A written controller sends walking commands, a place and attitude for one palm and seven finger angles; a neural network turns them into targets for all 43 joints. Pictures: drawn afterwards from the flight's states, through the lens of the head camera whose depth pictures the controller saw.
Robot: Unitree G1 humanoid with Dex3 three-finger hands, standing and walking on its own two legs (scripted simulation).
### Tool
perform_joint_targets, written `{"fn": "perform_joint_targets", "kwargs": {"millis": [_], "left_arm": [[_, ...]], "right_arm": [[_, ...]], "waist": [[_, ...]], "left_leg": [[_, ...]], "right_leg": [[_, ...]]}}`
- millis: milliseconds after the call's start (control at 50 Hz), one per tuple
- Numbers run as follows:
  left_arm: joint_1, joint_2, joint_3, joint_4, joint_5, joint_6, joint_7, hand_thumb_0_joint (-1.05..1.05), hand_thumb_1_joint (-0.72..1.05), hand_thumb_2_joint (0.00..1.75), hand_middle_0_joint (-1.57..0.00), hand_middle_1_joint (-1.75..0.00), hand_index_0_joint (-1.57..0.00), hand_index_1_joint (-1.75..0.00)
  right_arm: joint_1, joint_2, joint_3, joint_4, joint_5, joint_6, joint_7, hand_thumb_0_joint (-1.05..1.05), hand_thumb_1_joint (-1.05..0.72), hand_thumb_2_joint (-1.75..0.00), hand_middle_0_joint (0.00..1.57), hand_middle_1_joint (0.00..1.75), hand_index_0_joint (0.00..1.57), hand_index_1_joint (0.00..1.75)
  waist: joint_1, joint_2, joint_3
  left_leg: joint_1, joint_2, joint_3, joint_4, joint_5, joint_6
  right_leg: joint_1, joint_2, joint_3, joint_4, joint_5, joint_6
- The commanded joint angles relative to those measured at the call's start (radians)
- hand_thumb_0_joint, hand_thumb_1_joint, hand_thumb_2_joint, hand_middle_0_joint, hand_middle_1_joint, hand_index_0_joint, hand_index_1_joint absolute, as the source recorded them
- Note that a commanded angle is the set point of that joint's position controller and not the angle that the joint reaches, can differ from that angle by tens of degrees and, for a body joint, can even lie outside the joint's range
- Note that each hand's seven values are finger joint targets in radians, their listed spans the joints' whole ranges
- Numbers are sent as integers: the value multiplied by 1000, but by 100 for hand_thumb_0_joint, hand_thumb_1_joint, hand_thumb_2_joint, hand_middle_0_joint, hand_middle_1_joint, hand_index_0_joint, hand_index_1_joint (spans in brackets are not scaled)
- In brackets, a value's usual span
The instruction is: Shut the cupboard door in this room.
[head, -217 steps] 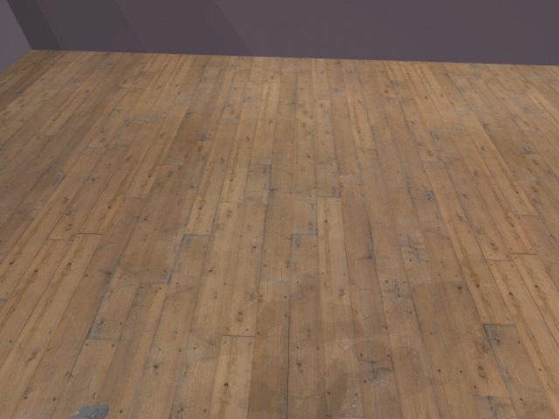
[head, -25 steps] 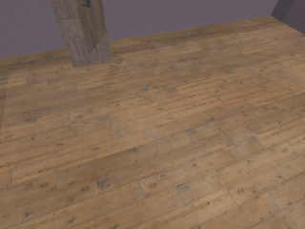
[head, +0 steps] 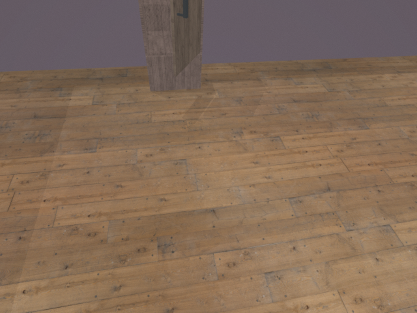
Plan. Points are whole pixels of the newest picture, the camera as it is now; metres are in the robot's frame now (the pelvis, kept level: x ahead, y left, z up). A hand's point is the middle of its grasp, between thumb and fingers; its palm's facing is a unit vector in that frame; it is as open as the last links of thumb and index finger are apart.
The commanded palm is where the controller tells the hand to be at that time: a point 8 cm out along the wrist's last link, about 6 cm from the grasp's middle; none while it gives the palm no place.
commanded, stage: turn or walk to find it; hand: left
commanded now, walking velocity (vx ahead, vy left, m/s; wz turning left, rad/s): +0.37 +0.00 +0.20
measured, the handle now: (182, 3) +1.56 +0.24 +0.00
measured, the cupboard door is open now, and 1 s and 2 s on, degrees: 56 56 56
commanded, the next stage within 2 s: stand and wait in 0.70 s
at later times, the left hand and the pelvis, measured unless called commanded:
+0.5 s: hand (144, 262) +0.26 +0.17 -0.16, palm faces +0.12 -0.97 -0.19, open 7.4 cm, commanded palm none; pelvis +0.18 -0.02 +0.00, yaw +6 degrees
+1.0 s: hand (123, 241) +0.31 +0.23 -0.18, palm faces +0.21 -0.97 -0.16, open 7.4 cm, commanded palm none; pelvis +0.36 +0.07 +0.01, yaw +7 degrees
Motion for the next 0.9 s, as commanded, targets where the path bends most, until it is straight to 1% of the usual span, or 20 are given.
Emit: {"fn": "perform_joint_targets", "kwargs": {"millis": [0,40,100,300,320,360,380,400,420,440,480,520,580,700,760,780,800,820,840,880], "left_arm": [[-203,60,9,-151,9,-16,-9,0,90,90,-20,-30,-20,-30],[-193,81,17,-116,8,-27,-25,0,90,90,-20,-30,-20,-30],[-88,52,8,-54,7,-23,-32,0,90,90,-20,-30,-20,-30],[-231,21,3,-91,-2,-34,-32,0,90,90,-20,-30,-20,-30],[-207,25,7,-85,-2,-39,-32,0,90,90,-20,-30,-20,-30],[3,61,22,-14,2,-53,-28,0,90,90,-20,-30,-20,-30],[180,130,40,36,10,-69,-20,0,90,90,-20,-30,-20,-30],[320,255,68,72,11,-73,-3,0,90,90,-20,-30,-20,-30],[289,261,64,73,-7,-72,0,0,90,90,-20,-30,-20,-30],[180,197,52,48,-6,-64,6,0,90,90,-20,-30,-20,-30],[56,84,15,25,2,-75,13,0,90,90,-20,-30,-20,-30],[31,39,0,29,7,-82,16,0,90,90,-20,-30,-20,-30],[31,47,4,37,10,-88,15,0,90,90,-20,-30,-20,-30],[85,99,4,73,5,-83,11,0,90,90,-20,-30,-20,-30],[69,108,6,80,0,-68,17,0,90,90,-20,-30,-20,-30],[91,85,0,79,-4,-60,17,0,90,90,-20,-30,-20,-30],[150,30,-8,72,-15,-53,14,0,90,90,-20,-30,-20,-30],[146,23,-18,53,-13,-49,19,0,90,90,-20,-30,-20,-30],[108,24,-21,47,-16,-38,25,0,90,90,-20,-30,-20,-30],[57,9,-18,64,-9,-38,17,0,90,90,-20,-30,-20,-30]], "right_arm": [[267,-222,-46,26,-1,-44,-41,0,-90,-90,20,30,20,30],[164,-138,-19,6,6,-62,-50,0,-90,-90,20,30,20,30],[122,-103,-6,13,11,-87,-57,0,-90,-90,20,30,20,30],[213,-96,-13,100,5,-90,-58,0,-90,-90,20,30,20,30],[205,-98,-15,104,3,-89,-59,0,-90,-90,20,30,20,30],[173,-102,-15,107,8,-87,-57,0,-90,-90,20,30,20,30],[173,-75,-14,99,18,-93,-50,0,-90,-90,20,30,20,30],[205,1,2,61,27,-100,-44,0,-90,-90,20,30,20,30],[156,-36,-2,47,27,-90,-41,0,-90,-90,20,30,20,30],[70,-27,-14,32,24,-85,-36,0,-90,-90,20,30,20,30],[25,1,-6,29,9,-75,-27,0,-90,-90,20,30,20,30],[79,26,-3,48,5,-50,-21,0,-90,-90,20,30,20,30],[63,39,-4,32,4,-36,-10,0,-90,-90,20,30,20,30],[-107,18,4,-36,9,-56,8,0,-90,-90,20,30,20,30],[-3,-23,-1,0,8,-66,-6,0,-90,-90,20,30,20,30],[110,-80,-12,36,3,-72,-15,0,-90,-90,20,30,20,30],[203,-188,-33,53,-7,-77,-30,0,-90,-90,20,30,20,30],[243,-228,-32,68,8,-68,-42,0,-90,-90,20,30,20,30],[185,-220,-26,57,13,-65,-55,0,-90,-90,20,30,20,30],[45,-126,-3,27,12,-70,-57,0,-90,-90,20,30,20,30]], "waist": [[-134,296,76],[-79,180,119],[-27,147,81],[-55,149,132],[-40,130,118],[60,71,25],[130,-45,-81],[147,-342,-190],[134,-278,-177],[110,-159,-44],[41,-51,83],[-9,-73,80],[-33,-91,88],[9,-89,107],[-54,-30,60],[-91,87,-21],[-105,299,-123],[-110,380,-178],[-95,334,-155],[-44,166,-22]], "left_leg": [[234,366,-614,-465,-332,204],[137,295,-486,-466,-230,184],[152,200,-278,-433,81,165],[176,202,-199,-372,301,178],[163,199,-198,-334,326,169],[98,127,-129,-92,437,120],[-51,63,-75,178,365,81],[-318,-81,-24,521,-153,39],[-352,-36,-126,687,-201,55],[-404,13,-132,765,-105,59],[-370,80,-133,708,43,43],[-301,90,-98,612,73,17],[-279,95,-49,430,110,-9],[-195,65,27,98,160,-6],[43,22,57,-52,224,-1],[227,46,15,-104,324,9],[410,268,-255,-148,514,91],[409,384,-387,-251,575,157],[323,404,-399,-268,548,182],[159,336,-260,-282,553,173]], "right_leg": [[-563,42,131,479,-176,-22],[-530,-1,180,540,-3,-26],[-432,1,155,461,108,-5],[-300,41,88,69,139,-7],[-229,57,78,26,146,-18],[57,108,45,-78,195,-40],[309,-12,191,-127,140,-89],[504,-310,636,-276,130,-188],[401,-360,751,-382,-74,-222],[256,-337,690,-428,-203,-217],[27,-256,457,-426,-61,-175],[-54,-200,292,-438,53,-154],[-71,-160,174,-447,144,-156],[22,-155,136,-394,253,-156],[1,-114,71,-205,412,-117],[-47,-56,27,-7,398,-80],[-223,65,-14,255,65,-31],[-266,121,55,476,-270,-27],[-294,78,137,576,-248,-35],[-314,22,163,584,-119,-25]]}}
